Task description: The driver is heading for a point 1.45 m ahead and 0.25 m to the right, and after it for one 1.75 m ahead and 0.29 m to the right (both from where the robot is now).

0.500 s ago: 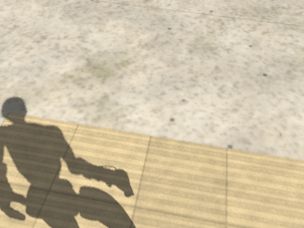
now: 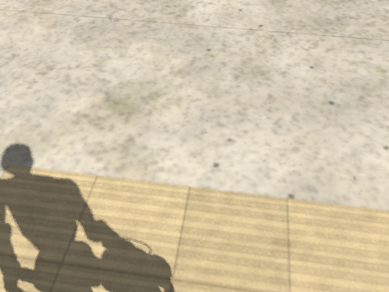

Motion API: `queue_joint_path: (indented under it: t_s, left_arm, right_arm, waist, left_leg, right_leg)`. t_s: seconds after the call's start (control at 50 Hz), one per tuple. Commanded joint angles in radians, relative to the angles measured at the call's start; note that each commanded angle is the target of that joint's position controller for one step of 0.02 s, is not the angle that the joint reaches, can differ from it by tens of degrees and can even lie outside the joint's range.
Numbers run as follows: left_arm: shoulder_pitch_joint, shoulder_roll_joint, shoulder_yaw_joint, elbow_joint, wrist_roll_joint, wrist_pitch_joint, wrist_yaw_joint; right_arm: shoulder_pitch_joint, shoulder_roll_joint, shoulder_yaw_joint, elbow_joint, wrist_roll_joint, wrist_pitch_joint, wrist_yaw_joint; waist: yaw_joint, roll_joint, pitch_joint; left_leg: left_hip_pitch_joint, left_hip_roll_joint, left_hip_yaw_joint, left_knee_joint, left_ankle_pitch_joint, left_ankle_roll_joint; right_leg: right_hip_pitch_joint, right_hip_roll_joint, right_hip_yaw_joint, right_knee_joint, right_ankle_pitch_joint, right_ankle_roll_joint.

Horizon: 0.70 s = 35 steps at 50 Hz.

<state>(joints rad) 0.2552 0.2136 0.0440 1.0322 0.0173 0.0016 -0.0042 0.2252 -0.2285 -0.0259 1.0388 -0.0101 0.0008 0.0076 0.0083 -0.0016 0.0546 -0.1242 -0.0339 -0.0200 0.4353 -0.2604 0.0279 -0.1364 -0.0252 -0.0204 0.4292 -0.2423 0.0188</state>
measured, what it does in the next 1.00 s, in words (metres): shifts its weight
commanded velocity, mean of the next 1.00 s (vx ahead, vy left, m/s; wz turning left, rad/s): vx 0.06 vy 0.00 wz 0.01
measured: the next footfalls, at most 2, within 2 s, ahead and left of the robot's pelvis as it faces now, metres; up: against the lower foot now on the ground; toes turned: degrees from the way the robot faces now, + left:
right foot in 1.24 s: +0.16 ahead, -0.10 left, +0.00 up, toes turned -3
left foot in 1.46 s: +0.11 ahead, +0.11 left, +0.00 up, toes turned +2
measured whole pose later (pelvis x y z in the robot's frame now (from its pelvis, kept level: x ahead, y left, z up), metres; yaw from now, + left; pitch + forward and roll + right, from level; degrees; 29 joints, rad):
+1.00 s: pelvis +0.06 +0.00 -0.02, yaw -1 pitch -1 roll +0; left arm 0.42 0.19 0.06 1.14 0.02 -0.01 0.01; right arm 0.31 -0.17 -0.03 1.06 -0.02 -0.06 0.00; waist 0.02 -0.04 0.02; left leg -0.20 -0.03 0.06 0.60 -0.36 0.07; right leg -0.19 -0.01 0.02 0.65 -0.42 -0.01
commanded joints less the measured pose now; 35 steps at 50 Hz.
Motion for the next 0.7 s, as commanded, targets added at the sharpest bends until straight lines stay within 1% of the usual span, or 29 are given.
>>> queue_joint_path:
  t_s: [0.02, 0.1, 0.3, 0.46, 0.68, 0.7]
  left_arm:
    - [0.035, 0.093, 0.015, -0.001, 0.000, -0.007, 0.009]
    - [0.033, 0.087, 0.011, 0.025, 0.001, -0.007, 0.012]
    - [0.034, 0.067, 0.000, 0.071, 0.000, -0.008, 0.017]
    - [0.041, 0.053, -0.006, 0.095, 0.000, -0.007, 0.021]
    - [0.055, 0.039, -0.011, 0.110, 0.000, -0.007, 0.024]
    - [0.060, 0.040, -0.010, 0.111, 0.002, -0.006, 0.024]
  right_arm:
    - [0.013, -0.088, -0.014, -0.009, -0.001, -0.011, -0.008]
    - [0.031, -0.087, -0.012, 0.021, -0.002, -0.010, -0.011]
    - [0.061, -0.064, -0.005, 0.072, -0.002, -0.009, -0.018]
    - [0.074, -0.045, -0.003, 0.095, -0.003, -0.007, -0.023]
    - [0.091, -0.027, -0.001, 0.111, -0.003, -0.007, -0.026]
    - [0.097, -0.027, -0.002, 0.113, -0.005, -0.006, -0.026]
  waist:
    - [0.002, 0.002, 0.004]
    - [0.000, 0.002, 0.010]
    - [-0.006, -0.002, 0.026]
    - [-0.007, -0.001, 0.029]
    - [-0.006, 0.002, 0.035]
    - [-0.006, 0.002, 0.019]
  left_leg:
    - [-0.057, 0.114, -0.105, -0.086, 0.158, 0.018]
    - [-0.056, 0.114, -0.099, -0.084, 0.157, 0.016]
    - [-0.053, 0.117, -0.089, -0.080, 0.154, 0.009]
    - [-0.049, 0.117, -0.082, -0.079, 0.153, 0.005]
    - [-0.053, 0.118, -0.078, -0.079, 0.143, 0.002]
    - [-0.052, 0.106, -0.071, -0.076, 0.068, 0.006]
  right_leg:
    - [0.023, -0.082, 0.081, -0.056, 0.152, -0.030]
    - [0.022, -0.081, 0.082, -0.057, 0.151, -0.034]
    - [0.008, -0.077, 0.086, -0.061, 0.150, -0.038]
    - [0.000, -0.074, 0.088, -0.064, 0.145, -0.040]
    - [-0.006, -0.070, 0.090, -0.065, 0.134, -0.042]
    - [-0.003, -0.058, 0.084, -0.063, 0.055, -0.046]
